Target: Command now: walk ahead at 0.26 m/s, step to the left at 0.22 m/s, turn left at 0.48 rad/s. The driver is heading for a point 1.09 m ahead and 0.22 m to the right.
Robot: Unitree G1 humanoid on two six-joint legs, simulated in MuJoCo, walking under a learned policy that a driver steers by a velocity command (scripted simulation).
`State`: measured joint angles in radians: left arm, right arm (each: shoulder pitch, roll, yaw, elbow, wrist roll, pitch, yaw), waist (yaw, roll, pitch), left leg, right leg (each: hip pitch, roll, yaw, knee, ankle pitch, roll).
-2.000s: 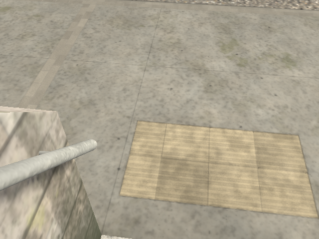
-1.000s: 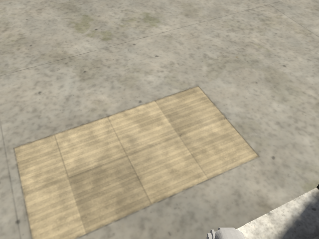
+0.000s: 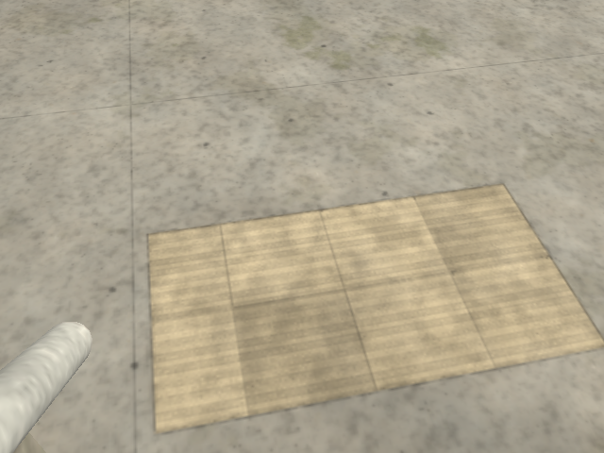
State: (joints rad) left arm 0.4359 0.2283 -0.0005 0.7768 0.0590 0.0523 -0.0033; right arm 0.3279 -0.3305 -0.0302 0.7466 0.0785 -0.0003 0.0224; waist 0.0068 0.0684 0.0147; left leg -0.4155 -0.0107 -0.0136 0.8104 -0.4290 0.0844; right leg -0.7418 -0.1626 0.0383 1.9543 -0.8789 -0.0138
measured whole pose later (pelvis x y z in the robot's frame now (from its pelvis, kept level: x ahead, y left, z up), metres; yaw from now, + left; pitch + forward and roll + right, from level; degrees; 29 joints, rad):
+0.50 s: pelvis +0.16 -0.11 -0.03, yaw -6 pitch +2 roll +3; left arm 0.33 0.25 0.00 0.88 0.11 -0.03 -0.08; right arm 0.57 -0.06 0.10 1.05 -0.14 -0.16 -0.01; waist -0.05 -0.08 -0.02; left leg -0.16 0.14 0.17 0.80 -0.65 -0.08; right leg -0.96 -0.20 0.03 1.00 0.56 -0.05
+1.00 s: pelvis +0.47 -0.28 -0.29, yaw -9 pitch +0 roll -3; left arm 0.45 0.12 -0.06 1.04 0.15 -0.15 -0.05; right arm 0.12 -0.22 -0.01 0.84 -0.12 -0.08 0.07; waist 0.06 0.06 0.00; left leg -0.73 0.07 -0.05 0.77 0.49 0.10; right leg -0.22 -0.01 -0.25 1.07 -0.85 -0.03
